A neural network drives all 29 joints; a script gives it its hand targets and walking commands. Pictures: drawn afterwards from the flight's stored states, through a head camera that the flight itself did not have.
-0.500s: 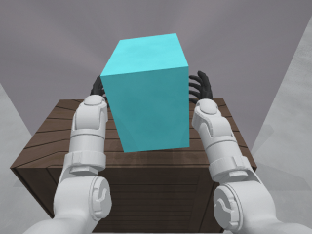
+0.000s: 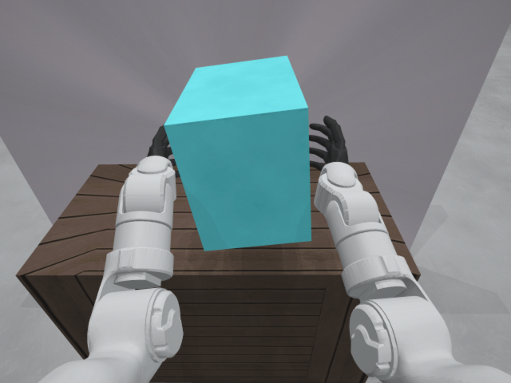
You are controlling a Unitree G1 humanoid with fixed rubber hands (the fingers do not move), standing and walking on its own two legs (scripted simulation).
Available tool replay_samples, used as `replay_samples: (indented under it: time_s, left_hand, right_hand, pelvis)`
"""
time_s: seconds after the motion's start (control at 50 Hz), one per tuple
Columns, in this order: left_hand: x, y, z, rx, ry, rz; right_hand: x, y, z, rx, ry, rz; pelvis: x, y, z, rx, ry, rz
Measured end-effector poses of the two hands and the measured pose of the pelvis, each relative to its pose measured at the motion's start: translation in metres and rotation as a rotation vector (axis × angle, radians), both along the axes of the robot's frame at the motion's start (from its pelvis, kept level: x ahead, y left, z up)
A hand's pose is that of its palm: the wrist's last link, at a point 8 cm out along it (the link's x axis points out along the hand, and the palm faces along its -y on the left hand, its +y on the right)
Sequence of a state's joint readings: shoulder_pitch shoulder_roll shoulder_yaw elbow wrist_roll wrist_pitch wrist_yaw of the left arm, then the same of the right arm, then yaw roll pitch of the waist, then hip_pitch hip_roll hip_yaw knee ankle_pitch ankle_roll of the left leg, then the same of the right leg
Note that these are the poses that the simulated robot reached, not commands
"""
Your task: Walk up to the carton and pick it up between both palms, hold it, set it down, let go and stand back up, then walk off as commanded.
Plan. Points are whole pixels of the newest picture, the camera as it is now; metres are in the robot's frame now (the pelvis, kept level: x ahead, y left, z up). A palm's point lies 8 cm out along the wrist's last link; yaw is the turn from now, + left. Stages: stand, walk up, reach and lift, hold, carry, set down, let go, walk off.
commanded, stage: set down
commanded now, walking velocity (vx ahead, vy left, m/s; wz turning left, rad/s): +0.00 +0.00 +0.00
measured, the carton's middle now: (248, 146) +0.48 +0.02 +0.19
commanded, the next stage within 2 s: none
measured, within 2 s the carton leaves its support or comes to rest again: neither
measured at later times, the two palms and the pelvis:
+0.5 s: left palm (178, 187) +0.41 +0.14 +0.15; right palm (337, 167) +0.39 -0.13 +0.19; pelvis +0.01 +0.00 +0.00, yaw +0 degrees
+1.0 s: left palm (182, 195) +0.42 +0.14 +0.12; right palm (331, 169) +0.41 -0.12 +0.18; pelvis +0.02 -0.01 +0.00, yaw +0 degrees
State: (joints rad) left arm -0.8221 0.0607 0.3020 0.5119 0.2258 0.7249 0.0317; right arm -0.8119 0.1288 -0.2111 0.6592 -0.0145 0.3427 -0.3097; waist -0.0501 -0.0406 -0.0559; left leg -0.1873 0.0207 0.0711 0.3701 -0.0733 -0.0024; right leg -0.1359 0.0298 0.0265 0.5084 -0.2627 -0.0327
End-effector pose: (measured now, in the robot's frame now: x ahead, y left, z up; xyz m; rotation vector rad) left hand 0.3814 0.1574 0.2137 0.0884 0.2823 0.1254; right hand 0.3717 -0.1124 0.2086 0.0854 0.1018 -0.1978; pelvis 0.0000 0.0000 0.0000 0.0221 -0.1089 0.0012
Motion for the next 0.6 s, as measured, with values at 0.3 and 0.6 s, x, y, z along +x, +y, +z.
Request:
replay_samples:
  time_s: [0.3,0.6]
  left_hand:
    - [0.011,-0.008,-0.047,-0.013,0.067,-0.099]
    - [0.034,-0.016,-0.065,0.009,0.046,-0.101]
  right_hand:
    - [0.006,-0.010,-0.005,0.048,-0.137,0.007]
    - [0.028,-0.016,-0.019,0.055,-0.150,0.000]
  pelvis:
    - [-0.001,-0.001,0.000,0.001,-0.020,-0.001]
    - [0.014,-0.006,0.001,0.008,0.001,0.000]
